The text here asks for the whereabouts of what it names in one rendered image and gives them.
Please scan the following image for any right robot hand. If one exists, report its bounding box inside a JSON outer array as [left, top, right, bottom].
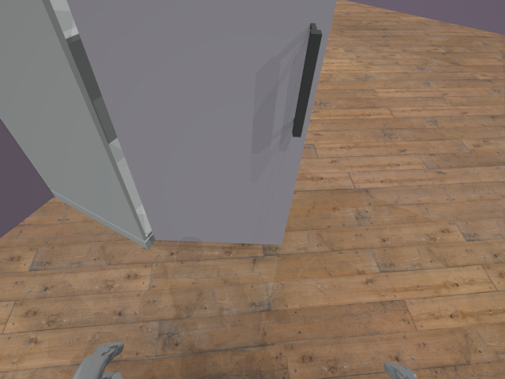
[[383, 362, 417, 379]]

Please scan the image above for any handle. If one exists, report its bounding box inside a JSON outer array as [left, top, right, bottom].
[[292, 23, 322, 137]]

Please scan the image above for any fridge door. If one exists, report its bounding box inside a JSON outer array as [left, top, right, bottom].
[[66, 0, 337, 245]]

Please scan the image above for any left robot hand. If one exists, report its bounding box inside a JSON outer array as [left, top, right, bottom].
[[72, 342, 124, 379]]

